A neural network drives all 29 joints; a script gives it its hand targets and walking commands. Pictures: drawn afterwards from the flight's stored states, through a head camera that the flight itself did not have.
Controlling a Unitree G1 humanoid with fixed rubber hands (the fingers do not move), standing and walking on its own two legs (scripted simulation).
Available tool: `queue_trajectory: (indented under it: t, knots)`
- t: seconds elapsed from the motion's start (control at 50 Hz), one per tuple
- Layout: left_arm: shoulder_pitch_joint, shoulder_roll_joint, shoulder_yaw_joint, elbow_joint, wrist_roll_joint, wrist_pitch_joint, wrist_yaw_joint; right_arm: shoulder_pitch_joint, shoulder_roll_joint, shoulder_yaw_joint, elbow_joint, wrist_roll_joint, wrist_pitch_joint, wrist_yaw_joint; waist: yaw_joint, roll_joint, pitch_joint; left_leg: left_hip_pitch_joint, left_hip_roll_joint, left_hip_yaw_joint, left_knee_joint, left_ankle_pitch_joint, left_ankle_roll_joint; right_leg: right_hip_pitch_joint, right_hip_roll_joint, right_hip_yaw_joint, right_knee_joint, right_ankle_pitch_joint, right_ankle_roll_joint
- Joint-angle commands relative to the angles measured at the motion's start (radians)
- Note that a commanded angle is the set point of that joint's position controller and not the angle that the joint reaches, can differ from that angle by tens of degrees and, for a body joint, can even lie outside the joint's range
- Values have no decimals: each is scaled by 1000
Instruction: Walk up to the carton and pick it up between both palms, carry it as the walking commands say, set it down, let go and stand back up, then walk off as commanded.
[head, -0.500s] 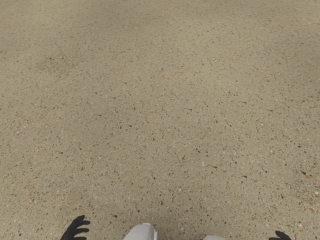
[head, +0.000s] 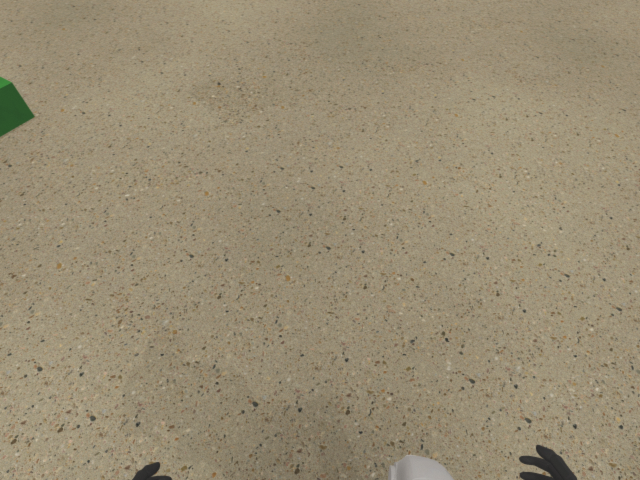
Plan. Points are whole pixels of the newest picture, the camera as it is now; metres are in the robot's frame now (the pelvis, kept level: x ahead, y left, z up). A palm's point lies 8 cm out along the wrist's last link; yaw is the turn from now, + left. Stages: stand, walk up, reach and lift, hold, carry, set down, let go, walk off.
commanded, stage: walk up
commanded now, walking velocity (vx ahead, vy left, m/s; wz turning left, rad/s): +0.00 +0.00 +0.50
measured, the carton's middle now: out of the picture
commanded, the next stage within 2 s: none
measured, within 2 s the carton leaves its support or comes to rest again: neither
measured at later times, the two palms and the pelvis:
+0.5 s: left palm out of the picture -0.02 +0.25 -0.09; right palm (552, 479) +0.15 -0.27 -0.12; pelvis -0.02 -0.04 +0.00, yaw +16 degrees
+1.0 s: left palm out of the picture +0.06 +0.40 -0.13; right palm (425, 436) +0.19 -0.11 -0.11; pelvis +0.09 +0.13 +0.00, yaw +30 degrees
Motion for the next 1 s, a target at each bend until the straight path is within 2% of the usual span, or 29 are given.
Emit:
queue_trajectory:
  t: [0.0,0.08,0.12,0.16,0.18,0.2,0.22,0.24,0.26,0.28,0.3,0.34,0.42,0.44,0.46,0.48,0.54,0.58,0.66,0.7,0.72,0.74,0.76,0.78,0.82,0.84,0.86,0.9,0.98]
  knots:
    - [-52,59,15,-73,-2,-11,1,25,-166,-45,-50,1,-13,-4,-31,176,-70,85,246,-265,-171,236,114,-57,2,19,-63,-24,5]
    - [-69,45,14,-88,-15,-24,9,39,-172,-52,-35,-3,-10,-1,-38,189,-87,70,248,-328,-159,284,130,9,32,5,-211,-56,5]
    - [-33,22,-14,-90,-21,-30,17,31,-203,-40,-57,-19,-7,-4,-34,197,-98,84,236,-341,-114,470,122,71,72,-4,-304,-79,-16]
    - [8,26,-16,-91,-25,-44,26,19,-201,-34,-54,-13,-4,-5,-10,185,-139,65,215,-337,-72,540,87,191,75,-22,-464,3,-35]
    - [53,35,-13,-84,-27,-52,30,7,-189,-27,-54,-7,-5,-4,19,164,-159,-3,182,-304,-42,496,46,312,57,-43,-609,85,-50]
    - [99,84,8,-76,-21,-57,32,-9,-140,-9,-63,-7,-9,-3,49,73,-156,-136,111,-241,55,337,-12,444,-43,29,-718,136,-80]
    - [107,179,39,-75,-9,-55,28,27,-61,16,-83,-17,-14,-5,44,-188,-128,-370,-41,-110,265,-50,-71,547,-281,270,-767,284,-130]
    - [62,244,45,-98,-9,-44,25,18,-81,5,-114,-31,-2,-9,54,-267,-164,-375,-27,-57,459,-365,-75,415,-461,374,-732,371,-244]
    - [6,201,32,-94,-2,-44,26,-20,-119,-6,-105,-37,9,-9,14,-150,-112,-353,32,-74,583,-332,-80,339,-411,294,-707,453,-234]
    - [8,156,23,-80,1,-53,26,-2,-131,-9,-58,-27,10,-2,-15,-81,-87,-290,30,-71,626,-257,-87,286,-333,206,-709,475,-217]
    - [-41,134,19,-84,2,-58,27,36,-133,-12,-41,-18,13,8,-43,-95,-83,-267,36,-54,671,-194,-106,269,-276,113,-709,471,-198]
    - [-63,120,19,-88,3,-60,30,39,-123,-5,-28,-11,20,21,-48,-129,-83,-267,48,-29,680,-148,-128,283,-229,26,-694,511,-185]
    - [9,152,37,-84,2,-60,24,-47,-88,19,-52,-15,24,27,6,-154,-65,-290,62,-2,454,-164,-118,356,-250,-12,-688,474,-172]
    - [125,178,53,-41,6,-69,27,-86,-89,21,-60,-26,28,48,51,-138,-96,-349,58,4,448,-195,-107,416,-301,64,-752,156,-180]
    - [216,220,76,-23,4,-71,28,-153,-126,15,-96,-31,32,83,84,-170,-119,-469,71,-16,485,-174,-103,497,-364,206,-871,-364,-163]
    - [214,222,74,-18,4,-73,33,-226,-132,15,-118,-40,32,98,94,-167,-41,-565,97,-46,513,-128,-106,512,-404,256,-911,-413,-160]
    - [214,179,59,9,17,-110,14,-199,-83,28,-86,-42,-8,102,75,-124,-34,-446,113,-19,396,-92,-99,470,-354,88,-920,-233,-152]
    - [198,170,53,21,21,-124,1,-203,-66,39,-69,-33,-21,107,69,-131,-29,-331,96,20,311,-99,-91,402,-319,-11,-914,-163,-144]
    - [170,171,45,50,17,-121,-19,-186,-47,58,-41,-34,-36,98,49,-151,-26,-150,57,108,125,-157,-61,309,-295,-117,-862,-108,-144]
    - [146,169,39,54,9,-112,-24,-83,-54,53,5,-42,-43,84,-5,-113,-61,34,22,142,18,-95,-41,208,-271,-170,-744,-118,-118]
    - [137,152,33,49,4,-109,-26,36,-84,40,45,-44,-50,72,-58,-53,-116,197,4,131,-12,-113,-20,133,-223,-209,-591,-52,-100]
    - [109,107,24,27,4,-107,-33,203,-165,15,87,-51,-62,57,-142,135,-163,412,103,-68,-90,-209,25,-52,-134,-264,-241,-7,-73]
    - [15,39,14,-51,11,-120,-41,334,-303,-17,88,-55,-71,31,-221,424,-133,510,353,-564,-300,-524,92,-415,-3,-205,89,-252,-33]
    - [-47,79,22,-77,33,-123,-44,325,-325,-23,88,-31,-69,17,-187,297,-84,445,445,-652,-353,-566,147,-480,-64,-29,165,-199,-43]
    - [-16,88,20,-29,24,-137,-52,172,-211,-3,68,-14,-84,11,-79,174,44,256,335,-442,-321,-277,110,-375,-114,32,139,46,-33]
    - [24,85,21,0,18,-135,-53,108,-160,1,64,-5,-97,8,-32,149,45,206,276,-352,-309,-129,89,-311,-122,32,105,127,-20]
    - [53,84,22,22,20,-130,-56,89,-147,5,64,-2,-109,6,-13,156,17,186,245,-286,-297,31,87,-257,-111,12,107,163,-9]
    - [25,71,27,18,20,-117,-61,116,-121,12,76,-2,-126,8,-8,157,-9,182,231,-231,-281,204,92,-224,-92,-3,84,197,4]
    - [-158,15,19,-29,9,-102,-69,242,-83,26,125,-8,-133,-6,-56,153,37,209,225,-220,-284,353,89,-259,-59,-14,-93,272,2]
